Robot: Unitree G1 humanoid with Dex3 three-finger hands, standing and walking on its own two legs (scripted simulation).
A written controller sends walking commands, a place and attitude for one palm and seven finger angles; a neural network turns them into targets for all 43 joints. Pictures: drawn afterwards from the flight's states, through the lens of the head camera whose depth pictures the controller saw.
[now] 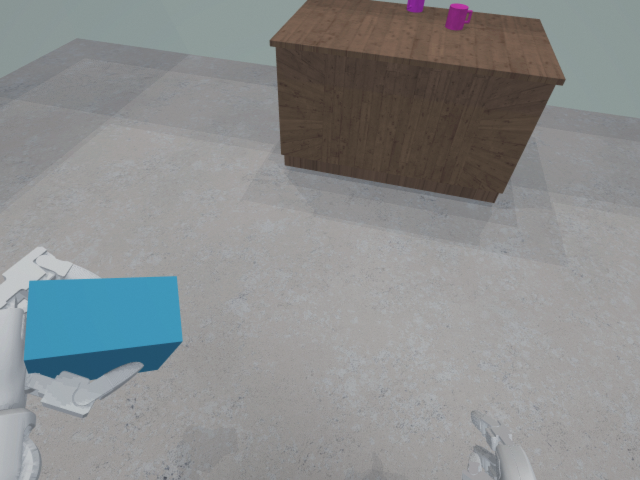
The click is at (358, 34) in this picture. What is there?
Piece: table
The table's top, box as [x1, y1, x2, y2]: [270, 0, 565, 85]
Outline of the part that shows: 270,39 270,45 286,48 561,85 565,79 539,19 472,12 470,22 468,24 464,24 461,30 450,30 444,26 448,9 423,6 423,10 421,12 415,13 407,11 406,4 373,0 307,0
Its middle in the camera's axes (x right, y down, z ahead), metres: +0.42 -0.92 +1.72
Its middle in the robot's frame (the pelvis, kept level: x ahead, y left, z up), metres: +1.91 -0.33 -0.13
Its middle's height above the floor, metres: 0.65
